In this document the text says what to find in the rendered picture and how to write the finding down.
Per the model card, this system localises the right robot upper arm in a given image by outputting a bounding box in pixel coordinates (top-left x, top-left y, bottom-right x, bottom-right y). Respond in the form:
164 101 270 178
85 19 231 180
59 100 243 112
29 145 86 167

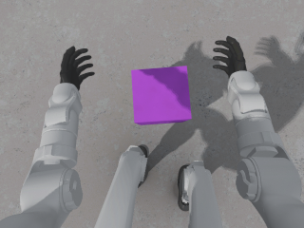
236 157 304 228

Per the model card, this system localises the left robot upper arm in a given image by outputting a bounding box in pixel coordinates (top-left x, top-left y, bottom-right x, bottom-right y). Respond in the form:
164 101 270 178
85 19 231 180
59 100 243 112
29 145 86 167
0 167 83 228

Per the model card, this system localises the robot right thigh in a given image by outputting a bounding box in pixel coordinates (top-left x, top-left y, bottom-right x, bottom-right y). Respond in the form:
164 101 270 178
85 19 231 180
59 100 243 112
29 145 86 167
182 165 223 228

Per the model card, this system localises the right robot hand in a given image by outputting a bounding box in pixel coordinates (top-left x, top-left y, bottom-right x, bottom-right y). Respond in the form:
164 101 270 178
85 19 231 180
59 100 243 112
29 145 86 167
213 36 247 79

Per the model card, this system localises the left robot foot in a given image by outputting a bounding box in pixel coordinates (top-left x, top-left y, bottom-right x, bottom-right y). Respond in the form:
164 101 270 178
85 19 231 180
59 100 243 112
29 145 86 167
138 145 147 188

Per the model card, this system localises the left robot forearm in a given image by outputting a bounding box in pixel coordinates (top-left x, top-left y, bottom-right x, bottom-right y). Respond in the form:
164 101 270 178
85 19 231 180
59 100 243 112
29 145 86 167
20 83 83 210

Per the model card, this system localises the carton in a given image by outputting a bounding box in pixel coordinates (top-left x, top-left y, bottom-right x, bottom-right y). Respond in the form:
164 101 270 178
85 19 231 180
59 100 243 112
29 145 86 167
131 66 192 125

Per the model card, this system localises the right robot forearm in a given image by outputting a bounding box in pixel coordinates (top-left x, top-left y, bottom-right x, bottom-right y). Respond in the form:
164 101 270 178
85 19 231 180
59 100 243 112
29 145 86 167
226 70 302 197

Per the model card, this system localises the left robot hand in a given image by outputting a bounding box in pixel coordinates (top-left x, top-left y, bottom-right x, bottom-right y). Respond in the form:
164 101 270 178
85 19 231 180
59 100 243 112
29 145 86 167
60 46 95 91

